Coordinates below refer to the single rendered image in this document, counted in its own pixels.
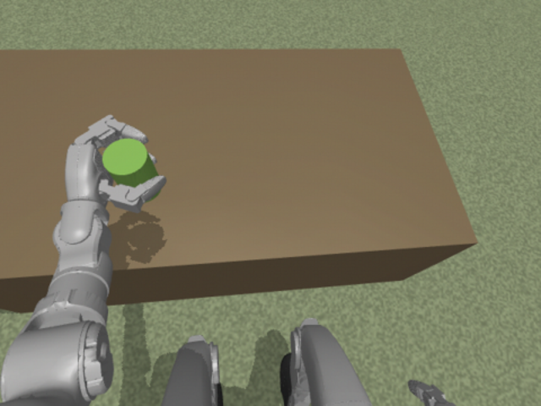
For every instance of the right robot hand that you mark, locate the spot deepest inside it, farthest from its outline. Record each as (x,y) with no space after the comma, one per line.
(429,395)

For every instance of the left robot hand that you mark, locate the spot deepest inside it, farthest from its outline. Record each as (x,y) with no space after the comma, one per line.
(86,177)

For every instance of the can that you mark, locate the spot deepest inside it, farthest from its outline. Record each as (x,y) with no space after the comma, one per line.
(129,163)

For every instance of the left robot arm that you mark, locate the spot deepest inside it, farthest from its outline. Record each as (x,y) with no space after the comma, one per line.
(62,355)

